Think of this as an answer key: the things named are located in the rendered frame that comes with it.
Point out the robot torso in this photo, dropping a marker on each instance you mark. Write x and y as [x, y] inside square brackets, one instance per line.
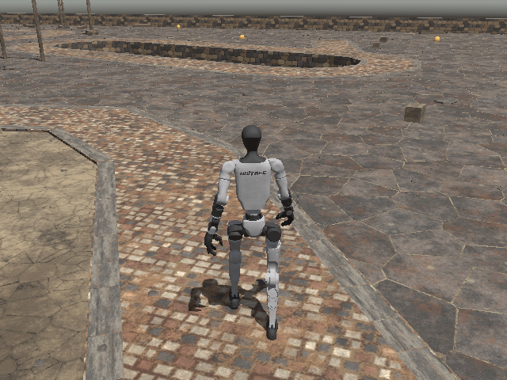
[253, 191]

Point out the right robot forearm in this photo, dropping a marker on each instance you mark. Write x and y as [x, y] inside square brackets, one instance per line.
[287, 204]

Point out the left robot hand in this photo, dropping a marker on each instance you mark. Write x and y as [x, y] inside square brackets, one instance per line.
[208, 242]

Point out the robot right upper arm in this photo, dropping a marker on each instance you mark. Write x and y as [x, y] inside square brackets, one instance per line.
[281, 179]

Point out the robot right shin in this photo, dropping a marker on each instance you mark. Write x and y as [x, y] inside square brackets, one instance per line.
[272, 301]

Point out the left robot forearm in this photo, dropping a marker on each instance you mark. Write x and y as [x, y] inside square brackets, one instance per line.
[217, 211]

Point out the robot left upper arm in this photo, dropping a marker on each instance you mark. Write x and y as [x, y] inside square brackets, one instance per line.
[224, 181]

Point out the right robot hand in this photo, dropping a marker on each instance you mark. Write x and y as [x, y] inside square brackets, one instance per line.
[283, 215]

